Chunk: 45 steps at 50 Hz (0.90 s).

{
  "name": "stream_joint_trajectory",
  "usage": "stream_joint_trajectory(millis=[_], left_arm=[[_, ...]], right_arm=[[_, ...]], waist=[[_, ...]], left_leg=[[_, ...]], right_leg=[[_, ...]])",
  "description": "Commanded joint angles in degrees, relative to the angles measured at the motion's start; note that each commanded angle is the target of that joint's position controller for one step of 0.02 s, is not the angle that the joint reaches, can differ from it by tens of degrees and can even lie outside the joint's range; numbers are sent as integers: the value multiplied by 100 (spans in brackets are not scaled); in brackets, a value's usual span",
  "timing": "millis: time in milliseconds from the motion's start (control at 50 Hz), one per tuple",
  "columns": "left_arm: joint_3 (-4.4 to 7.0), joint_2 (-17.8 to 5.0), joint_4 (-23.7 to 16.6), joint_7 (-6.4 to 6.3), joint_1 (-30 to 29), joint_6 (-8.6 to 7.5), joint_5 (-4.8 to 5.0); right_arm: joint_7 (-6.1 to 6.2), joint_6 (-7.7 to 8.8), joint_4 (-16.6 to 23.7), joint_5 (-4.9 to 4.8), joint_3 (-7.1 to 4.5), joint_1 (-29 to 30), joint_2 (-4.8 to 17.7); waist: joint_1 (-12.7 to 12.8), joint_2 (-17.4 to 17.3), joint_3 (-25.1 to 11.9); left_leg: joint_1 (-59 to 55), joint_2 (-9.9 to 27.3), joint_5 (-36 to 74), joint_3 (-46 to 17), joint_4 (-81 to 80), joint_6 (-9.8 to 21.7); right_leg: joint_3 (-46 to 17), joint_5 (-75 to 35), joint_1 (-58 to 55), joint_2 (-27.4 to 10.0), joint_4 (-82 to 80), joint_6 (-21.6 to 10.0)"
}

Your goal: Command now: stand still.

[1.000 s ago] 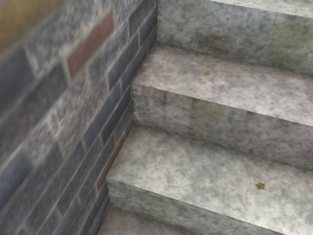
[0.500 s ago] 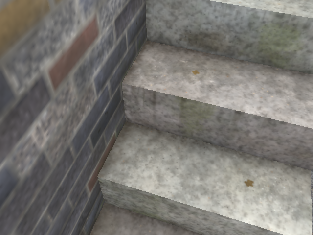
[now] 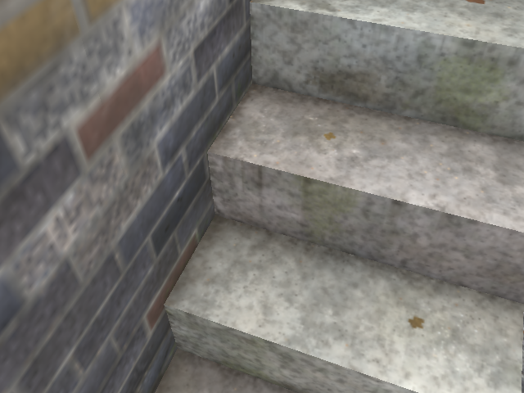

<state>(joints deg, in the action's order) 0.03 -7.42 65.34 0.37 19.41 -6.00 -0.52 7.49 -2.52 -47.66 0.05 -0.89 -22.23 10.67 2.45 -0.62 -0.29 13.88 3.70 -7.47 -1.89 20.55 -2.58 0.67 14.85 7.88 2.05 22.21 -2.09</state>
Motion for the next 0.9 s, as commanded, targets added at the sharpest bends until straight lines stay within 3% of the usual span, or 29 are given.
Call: stream_joint_trajectory(millis=[20, 80, 140, 260, 280, 360, 400, 420, 440, 460, 480, 520, 540, 560, 580, 620, 640, 660, 680, 700, 720, 740, 760, 780, 800, 820, 840, 860, 900], left_arm=[[94, -521, -120, -39, 184, -68, 23], [104, -609, -146, -2, 187, -66, -38], [127, -681, -226, 42, 52, -49, 26], [140, -754, -296, -64, -26, 78, 9], [133, -713, -302, -33, -102, 124, -3], [143, -744, -310, -60, -167, 183, -51], [130, -693, -257, -103, -133, 216, -69], [49, -376, -295, 353, 537, 416, 81], [268, -1042, -251, 564, 578, 499, -124], [360, -1310, -871, 278, -123, 452, -129], [407, -1250, -1036, 138, -570, 449, -189], [333, -754, -1630, 164, -1289, 409, -225], [343, -690, -1861, 318, -1347, 321, -303], [357, -654, -1980, 401, -1207, 271, -331], [315, -552, -2019, 413, -779, 277, -316], [206, -370, -2021, 341, -164, 304, -144], [183, -362, -2152, 286, -167, 392, -118], [35, -220, -2670, 488, -1005, 439, 50], [76, -283, -2630, 532, -651, 453, 45], [92, -318, -2540, 596, -74, 385, -5], [197, -536, -1934, 300, 827, 357, -214], [225, -598, -1911, 317, 720, 296, -261], [468, -1410, -2072, 329, 1302, 238, -202], [208, -1198, -2555, 538, 119, 315, 108], [102, -872, -2514, 479, 7, 357, 81], [41, -775, -2561, 426, -123, 322, -64], [37, -805, -2669, 423, -371, 284, -143], [77, -921, -2657, 336, -413, 271, -186], [40, -807, -2523, 332, -209, 204, -203]], right_arm=[[18, 72, 176, -16, -86, -413, 397], [51, 41, 173, -13, -101, -399, 453], [106, 39, 199, -26, -76, -525, 343], [171, 60, 183, -30, -58, -608, 343], [120, 115, 139, 23, 58, -685, -24], [93, 148, 141, 16, 8, -615, 247], [79, 166, 91, 19, 40, -701, 129], [-910, -12, -389, 65, -16, -489, 462], [-1294, -39, -206, 273, -125, 72, 669], [-414, 139, -100, 195, -292, -418, 762], [-6, 112, -425, 166, -303, -1161, 871], [396, -25, -875, 150, -527, -2407, 1408], [417, -11, -988, 129, -539, -2216, 1258], [409, 29, -946, 103, -555, -1563, 1162], [377, 112, -846, 136, -580, -928, 1146], [374, 177, -801, 170, -584, -252, 1253], [382, 182, -794, 183, -585, -105, 1261], [207, 303, -239, -794, -343, 637, 933], [209, 323, -185, -826, -458, 504, 1126], [179, 290, -85, -774, -464, 597, 1109], [103, 129, -479, 224, -567, -394, 1112], [8, 102, -275, 313, -517, -561, 1006], [-12, 65, 207, 289, -441, 112, 698], [107, 123, 830, -570, -317, 1203, 412], [137, 248, 1110, -720, -274, 1668, 326], [133, 364, 1347, -761, -181, 1936, 95], [121, 392, 1550, -670, -152, 1952, 128], [103, 366, 1764, -567, -163, 1982, 209], [177, 255, 2197, -578, -127, 2245, 230]], waist=[[-71, 167, 394], [-69, 241, 519], [-90, 177, 437], [-106, 225, 115], [-95, 336, 47], [-57, 69, 113], [-87, 77, -64], [-29, -504, -570], [118, 52, 396], [-175, -72, 771], [-478, -125, 624], [-958, -1461, 502], [-766, -1433, 469], [-423, -1129, 443], [-50, -797, 263], [130, -655, -125], [115, -964, 116], [570, -652, 802], [606, -910, 714], [863, -750, 844], [182, 209, -21], [88, 664, -52], [495, 1557, -421], [867, 2519, 97], [980, 1779, 398], [894, 1501, 524], [740, 1182, 486], [544, 924, 373], [538, 975, 458]], left_leg=[[-132, 388, -464, -315, -361, 477], [-69, 461, -347, -296, -351, 550], [-71, 475, -186, -272, -378, 594], [-236, 482, 323, -273, -254, 488], [-198, 557, 464, -268, -234, 441], [-151, 579, 728, -240, -168, 384], [-204, 582, 203, -313, -345, 403], [152, -120, -1782, 212, -208, 428], [1123, -62, -2568, 195, 49, 695], [292, 649, -1868, -373, 270, 906], [-298, 1086, -2520, -1149, 48, 1155], [-841, 2249, -4729, -3399, -989, 1872], [-481, 2404, -5157, -3970, -1312, 1948], [56, 2228, -4793, -3613, -1177, 1848], [576, 1873, -4018, -2648, -836, 1608], [838, 1196, -2979, -1166, -497, 1475], [1221, 1201, -2692, -924, -636, 1506], [2010, 1066, -771, -771, -1461, 1158], [1721, 1014, -593, -427, -1444, 1182], [1156, 756, 26, -27, -758, 1185], [156, 231, -913, 836, 1418, 1290], [1120, 280, -1242, 519, 2352, 1346], [2743, -109, -1850, 800, 3235, 974], [3724, -714, -2412, 1189, 5044, 450], [4546, -826, -2634, 696, 7103, 334], [5017, -882, -2637, 216, 8241, 241], [5119, -922, -2815, 68, 8783, 102], [5208, -856, -3034, -36, 8949, 33], [6077, -1046, -4167, 94, 10184, -31]], right_leg=[[-720, -729, 440, -888, -671, 21], [-652, -1297, 346, -957, -619, -3], [-659, -1750, 192, -992, -549, -64], [-591, -2529, -116, -1032, -396, 43], [-569, -2557, -172, -995, -335, 61], [-611, -2479, -196, -1022, -360, 61], [-563, -1943, -277, -961, -372, 33], [-367, 424, -735, -478, -478, -469], [-519, 1842, -263, -490, -480, -883], [-202, 806, 937, -408, -55, -769], [-87, 986, 1826, -227, 585, -702], [-133, 1102, 3564, -187, 2947, -572], [-592, 843, 3843, -453, 4154, -468], [-742, 642, 3707, -590, 5030, -368], [-859, 732, 3109, -704, 4791, -270], [-399, 1274, 2156, -511, 3934, -286], [-153, 1273, 1798, -517, 3806, -353], [-34, -279, 1068, -500, 2489, -421], [-35, -121, 596, -467, 1390, -585], [-137, 72, 540, -436, 202, -738], [461, 975, -146, -108, -1208, -807], [362, 670, -1275, -26, -886, -675], [-1125, -641, -2474, -1084, -334, -872], [-1993, -2214, -1675, -1738, -191, -1175], [-2073, -2905, -1343, -2045, -183, -1391], [-1858, -3289, -1123, -2131, 19, -1452], [-1651, -3203, -949, -2178, 66, -1544], [-1639, -2987, -892, -2293, -94, -1645], [-1785, -3262, -1243, -2485, -427, -1877]])
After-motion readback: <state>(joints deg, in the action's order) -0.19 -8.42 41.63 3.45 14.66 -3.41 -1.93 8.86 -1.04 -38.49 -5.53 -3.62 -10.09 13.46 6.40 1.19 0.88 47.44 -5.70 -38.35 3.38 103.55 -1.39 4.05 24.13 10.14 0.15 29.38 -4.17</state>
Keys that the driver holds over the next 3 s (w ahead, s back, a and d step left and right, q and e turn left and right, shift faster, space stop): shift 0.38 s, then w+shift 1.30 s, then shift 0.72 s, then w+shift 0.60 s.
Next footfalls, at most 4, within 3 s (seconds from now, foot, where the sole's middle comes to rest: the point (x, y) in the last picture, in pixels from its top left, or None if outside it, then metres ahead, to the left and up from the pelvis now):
0.74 right None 0.04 -0.16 -0.78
1.10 left None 0.30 -0.06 -0.59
1.52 right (458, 348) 0.47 -0.30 -0.39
2.02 left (309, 167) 0.74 -0.02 -0.20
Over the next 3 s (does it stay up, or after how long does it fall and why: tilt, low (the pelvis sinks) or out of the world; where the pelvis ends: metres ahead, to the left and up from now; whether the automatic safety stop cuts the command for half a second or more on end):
stays up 0.61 -0.25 0.53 its command is cut before an obstacle after 0.5 s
